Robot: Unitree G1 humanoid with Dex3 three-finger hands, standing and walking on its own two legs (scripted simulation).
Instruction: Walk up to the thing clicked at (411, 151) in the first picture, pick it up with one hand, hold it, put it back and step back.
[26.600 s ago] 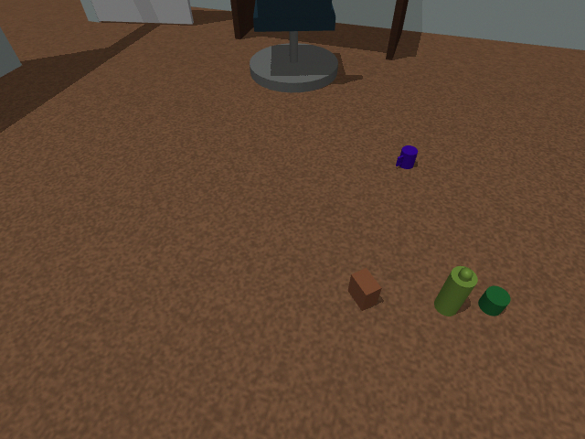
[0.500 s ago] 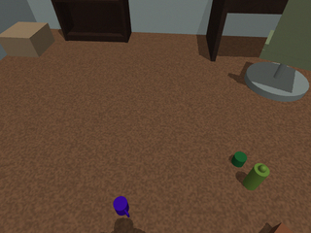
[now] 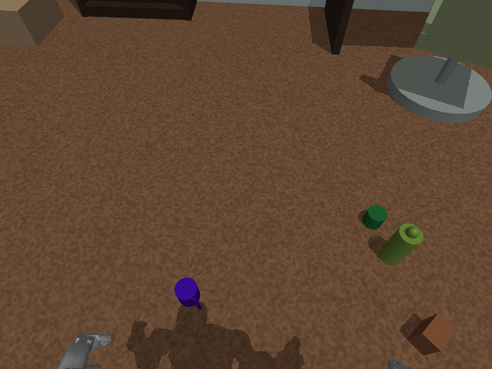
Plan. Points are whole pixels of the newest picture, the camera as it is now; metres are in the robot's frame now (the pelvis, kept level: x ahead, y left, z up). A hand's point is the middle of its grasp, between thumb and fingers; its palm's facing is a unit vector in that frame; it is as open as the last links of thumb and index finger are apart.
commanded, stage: rise first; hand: left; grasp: from above
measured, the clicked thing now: (190, 295) +0.45 +0.22 -0.71
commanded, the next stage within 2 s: none
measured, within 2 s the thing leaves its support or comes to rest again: neither
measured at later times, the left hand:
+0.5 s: hand out of the picture +0.13 +0.27 -0.23, palm faces -0.23 -0.83 -0.50, open 14.1 cm
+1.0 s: hand (144, 330) +0.27 +0.29 -0.43, palm faces -0.47 -0.35 -0.81, open 14.0 cm
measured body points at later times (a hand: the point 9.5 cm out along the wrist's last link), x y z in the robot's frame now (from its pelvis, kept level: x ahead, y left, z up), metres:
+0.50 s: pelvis -0.01 +0.01 -0.08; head +0.09 +0.03 +0.36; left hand +0.14 +0.31 -0.20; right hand +0.17 -0.24 -0.17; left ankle +0.00 +0.12 -0.72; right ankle +0.00 -0.12 -0.72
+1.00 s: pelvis -0.08 +0.00 -0.29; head +0.12 +0.01 +0.11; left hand +0.30 +0.30 -0.38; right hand +0.05 -0.27 -0.42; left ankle +0.00 +0.12 -0.72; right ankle -0.01 -0.13 -0.72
